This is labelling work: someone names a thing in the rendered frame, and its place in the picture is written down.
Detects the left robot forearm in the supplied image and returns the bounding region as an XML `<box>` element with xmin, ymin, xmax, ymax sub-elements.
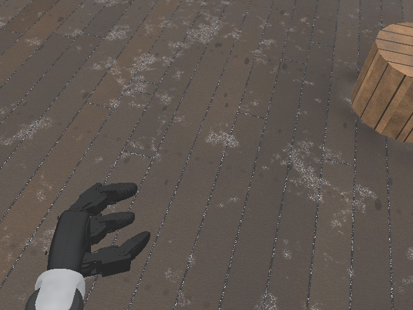
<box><xmin>25</xmin><ymin>269</ymin><xmax>85</xmax><ymax>310</ymax></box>

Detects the robot left hand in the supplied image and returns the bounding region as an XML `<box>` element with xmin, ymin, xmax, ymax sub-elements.
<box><xmin>45</xmin><ymin>183</ymin><xmax>150</xmax><ymax>278</ymax></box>

